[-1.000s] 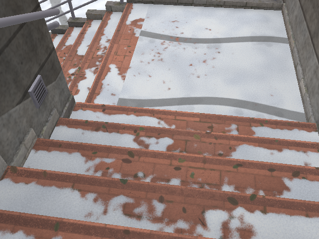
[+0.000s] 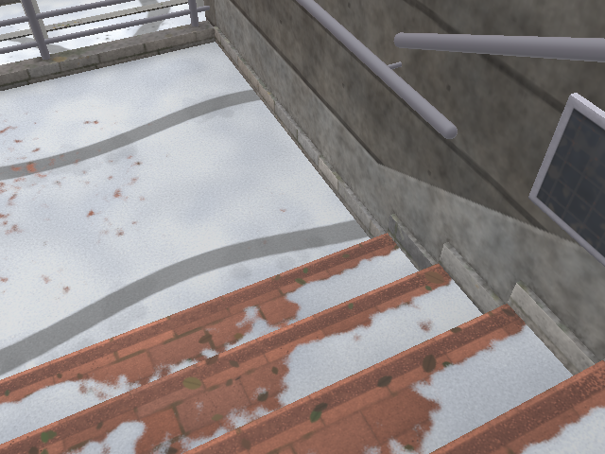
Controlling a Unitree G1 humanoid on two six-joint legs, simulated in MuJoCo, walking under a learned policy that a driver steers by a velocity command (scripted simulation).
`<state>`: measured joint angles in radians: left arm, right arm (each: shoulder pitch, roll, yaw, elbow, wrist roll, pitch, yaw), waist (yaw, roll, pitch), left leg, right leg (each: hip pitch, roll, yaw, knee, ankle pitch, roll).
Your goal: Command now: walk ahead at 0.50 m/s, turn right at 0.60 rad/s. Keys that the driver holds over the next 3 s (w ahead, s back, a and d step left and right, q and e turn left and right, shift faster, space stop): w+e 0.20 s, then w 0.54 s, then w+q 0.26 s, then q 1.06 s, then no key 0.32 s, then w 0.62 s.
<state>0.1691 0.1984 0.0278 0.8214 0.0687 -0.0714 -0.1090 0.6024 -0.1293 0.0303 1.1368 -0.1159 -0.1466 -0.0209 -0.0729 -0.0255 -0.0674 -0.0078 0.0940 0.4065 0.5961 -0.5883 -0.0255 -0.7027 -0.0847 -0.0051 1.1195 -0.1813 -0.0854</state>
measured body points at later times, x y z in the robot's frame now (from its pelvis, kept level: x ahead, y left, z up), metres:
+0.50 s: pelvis +0.28 -0.03 -0.14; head +0.28 -0.03 +0.30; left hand +0.36 +0.20 -0.29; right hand +0.19 -0.26 -0.29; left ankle +0.27 +0.07 -0.85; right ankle +0.24 -0.16 -0.67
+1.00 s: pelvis +0.51 -0.12 -0.18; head +0.52 -0.11 +0.27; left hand +0.50 +0.10 -0.33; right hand +0.64 -0.37 -0.28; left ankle +0.67 -0.01 -0.88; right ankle +0.43 -0.21 -0.85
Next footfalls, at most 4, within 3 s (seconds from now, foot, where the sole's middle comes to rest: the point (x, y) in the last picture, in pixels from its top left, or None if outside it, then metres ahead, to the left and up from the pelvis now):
0.04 right None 0.07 -0.12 -0.74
0.34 left None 0.31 0.06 -0.89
0.68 right None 0.47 -0.22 -0.89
1.12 left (303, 436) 0.71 -0.03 -1.04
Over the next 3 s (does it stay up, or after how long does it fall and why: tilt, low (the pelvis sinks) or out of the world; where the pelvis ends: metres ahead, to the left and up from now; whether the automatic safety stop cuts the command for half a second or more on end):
stays up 0.82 0.03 -0.37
